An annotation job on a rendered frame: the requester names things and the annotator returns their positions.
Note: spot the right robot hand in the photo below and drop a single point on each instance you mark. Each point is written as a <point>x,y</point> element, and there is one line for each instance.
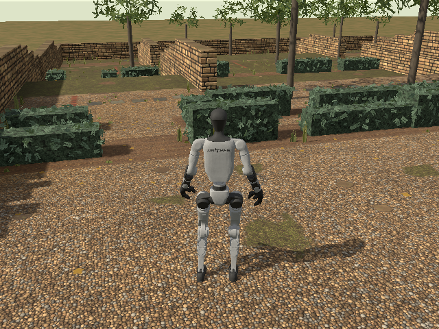
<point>258,195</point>

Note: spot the robot left forearm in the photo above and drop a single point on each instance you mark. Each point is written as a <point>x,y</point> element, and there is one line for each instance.
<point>187,179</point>

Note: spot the right robot upper arm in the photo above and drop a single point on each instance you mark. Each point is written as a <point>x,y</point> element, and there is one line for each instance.
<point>240,145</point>

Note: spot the left robot hand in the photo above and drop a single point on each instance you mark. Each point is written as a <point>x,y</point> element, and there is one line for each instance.
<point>182,191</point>

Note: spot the robot right forearm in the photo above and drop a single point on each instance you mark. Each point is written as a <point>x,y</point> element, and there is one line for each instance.
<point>254,181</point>

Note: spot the robot right thigh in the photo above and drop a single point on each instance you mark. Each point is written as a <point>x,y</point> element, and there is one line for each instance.
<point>235,207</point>

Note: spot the robot left foot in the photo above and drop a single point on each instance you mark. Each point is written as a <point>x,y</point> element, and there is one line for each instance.
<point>200,275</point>

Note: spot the left robot upper arm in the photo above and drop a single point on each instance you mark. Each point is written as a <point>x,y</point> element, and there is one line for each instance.
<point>194,155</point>

